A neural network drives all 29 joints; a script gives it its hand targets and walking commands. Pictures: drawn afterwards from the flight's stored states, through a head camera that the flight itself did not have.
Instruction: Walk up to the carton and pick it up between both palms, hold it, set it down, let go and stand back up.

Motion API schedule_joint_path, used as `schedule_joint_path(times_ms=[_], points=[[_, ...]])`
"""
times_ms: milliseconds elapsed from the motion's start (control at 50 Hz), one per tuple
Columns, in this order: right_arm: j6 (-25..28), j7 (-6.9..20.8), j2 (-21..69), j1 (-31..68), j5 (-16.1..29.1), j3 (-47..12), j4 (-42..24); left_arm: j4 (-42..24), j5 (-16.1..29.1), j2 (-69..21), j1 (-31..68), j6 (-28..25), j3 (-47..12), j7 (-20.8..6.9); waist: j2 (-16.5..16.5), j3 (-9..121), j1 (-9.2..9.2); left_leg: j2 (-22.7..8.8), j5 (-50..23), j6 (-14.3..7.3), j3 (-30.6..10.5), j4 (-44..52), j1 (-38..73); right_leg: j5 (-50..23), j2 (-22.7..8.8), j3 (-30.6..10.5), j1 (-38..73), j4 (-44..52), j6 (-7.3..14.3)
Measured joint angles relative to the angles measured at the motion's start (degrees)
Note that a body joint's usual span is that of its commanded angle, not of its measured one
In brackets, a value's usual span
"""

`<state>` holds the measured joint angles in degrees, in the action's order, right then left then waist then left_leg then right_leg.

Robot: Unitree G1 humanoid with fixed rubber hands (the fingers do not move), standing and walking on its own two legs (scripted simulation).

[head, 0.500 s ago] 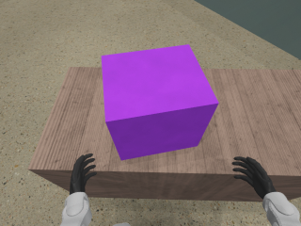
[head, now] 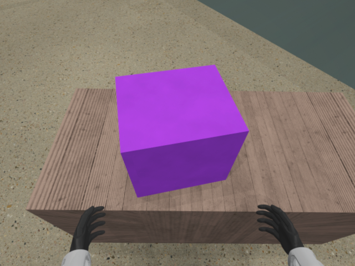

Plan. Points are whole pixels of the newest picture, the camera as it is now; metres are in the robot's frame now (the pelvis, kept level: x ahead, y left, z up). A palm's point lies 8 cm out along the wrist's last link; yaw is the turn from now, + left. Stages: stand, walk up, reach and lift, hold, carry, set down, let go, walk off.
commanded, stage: set down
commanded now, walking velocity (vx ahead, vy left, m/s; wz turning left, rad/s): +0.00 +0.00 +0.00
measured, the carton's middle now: (175, 132) +0.49 +0.02 -0.08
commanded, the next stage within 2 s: let go in 0.36 s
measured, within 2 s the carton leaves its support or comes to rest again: neither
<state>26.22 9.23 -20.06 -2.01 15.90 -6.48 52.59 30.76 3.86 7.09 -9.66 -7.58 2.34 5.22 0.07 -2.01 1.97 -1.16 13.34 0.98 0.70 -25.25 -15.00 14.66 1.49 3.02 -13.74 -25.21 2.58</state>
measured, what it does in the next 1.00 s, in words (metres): stands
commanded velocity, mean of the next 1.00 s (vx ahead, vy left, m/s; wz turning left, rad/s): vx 0.00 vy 0.00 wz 0.00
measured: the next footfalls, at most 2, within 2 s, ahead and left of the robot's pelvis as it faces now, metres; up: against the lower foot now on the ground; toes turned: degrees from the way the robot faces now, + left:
none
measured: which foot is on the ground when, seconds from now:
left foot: down 0.00-1.00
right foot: down 0.00-1.00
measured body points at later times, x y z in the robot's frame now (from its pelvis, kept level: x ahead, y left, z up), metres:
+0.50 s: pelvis +0.00 +0.02 +0.00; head +0.03 +0.03 +0.45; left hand +0.18 +0.24 -0.08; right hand +0.17 -0.23 -0.08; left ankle -0.01 +0.13 -0.74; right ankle -0.02 -0.09 -0.74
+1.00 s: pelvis +0.01 +0.04 +0.00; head +0.00 +0.06 +0.45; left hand +0.18 +0.28 -0.10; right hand +0.13 -0.22 -0.10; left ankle -0.01 +0.13 -0.74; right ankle -0.02 -0.09 -0.74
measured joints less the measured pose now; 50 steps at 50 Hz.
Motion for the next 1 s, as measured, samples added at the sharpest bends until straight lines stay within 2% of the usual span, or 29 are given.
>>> schedule_joint_path(times_ms=[80, 160, 280, 440, 520, 780, 880, 920, 1000], points=[[-1.15, -1.02, 1.68, -2.19, -1.80, 1.19, -2.49, -0.98, -0.34, 0.64, -0.90, 1.36, -0.35, 0.04, -0.16, -0.10, -0.19, 0.08, -0.33, 0.02, 0.06, 0.95, 1.27, -0.21, -0.06, -0.07, 1.14, 0.73, -0.05], [-3.83, -2.98, 3.03, -3.01, -5.28, 2.21, -3.99, -0.46, -1.23, 1.61, -0.66, 3.78, -0.10, -1.55, -0.37, -0.57, -0.94, 0.21, -0.71, -0.21, 0.13, 2.02, 2.99, -0.63, -0.15, -0.16, 2.83, 1.81, -0.24], [-6.23, -3.20, 4.23, -5.03, -7.57, 4.29, -6.29, -3.31, -2.26, 1.70, -2.00, 6.10, -0.60, -0.77, -0.76, -0.15, -1.18, 0.12, -1.06, -0.40, 0.80, 3.11, 4.19, -1.53, -0.03, -0.84, 4.07, 3.47, -0.47], [-9.11, -4.04, 4.80, -6.06, -10.13, 5.57, -7.81, -2.79, -3.59, 1.61, -2.41, 8.65, -0.47, -1.29, -1.30, -0.42, -1.65, 0.45, -1.18, -1.16, 1.62, 3.61, 5.15, -2.23, -0.35, -1.67, 5.03, 4.49, -1.19], [-9.88, -3.64, 5.29, -6.27, -11.21, 6.72, -8.10, -3.49, -3.66, 1.96, -2.74, 9.18, -0.84, -0.43, -1.55, -0.45, -1.40, 0.67, -0.93, -1.50, 2.04, 3.26, 4.98, -2.20, -0.59, -2.10, 4.83, 4.31, -1.50], [-12.71, -6.04, 8.69, -4.64, -17.39, 8.21, -5.74, 1.62, -4.05, 3.02, -0.38, 13.80, -1.34, -2.84, -0.75, -2.11, -2.77, 1.46, 0.26, -2.61, 2.91, 2.49, 7.19, -1.94, -1.41, -2.98, 7.36, 4.71, -2.78], [-12.46, -6.07, 9.53, -5.34, -17.63, 8.40, -5.54, 1.75, -4.04, 2.87, 0.38, 14.06, -1.50, -2.57, -0.08, -1.87, -2.89, 1.46, 1.02, -2.79, 3.17, 1.67, 7.73, -1.53, -1.43, -3.25, 8.01, 4.32, -2.99], [-15.35, -7.01, 9.06, -6.34, -17.54, 7.17, -5.78, 3.89, -5.02, 3.57, 0.93, 11.54, -1.07, -3.19, -0.61, -0.55, -3.12, 1.75, 1.02, -2.81, 2.65, 0.78, 6.82, -1.00, -1.75, -2.71, 7.39, 3.42, -3.20], [-21.42, -8.62, 6.79, -9.21, -17.60, 7.34, -4.27, 9.13, -5.40, 6.25, 0.89, 7.79, 0.24, -3.75, -2.10, 1.28, -2.39, 2.00, 1.92, -3.10, 1.44, -0.40, 6.88, 0.35, -1.97, -1.52, 7.62, 1.75, -3.26]])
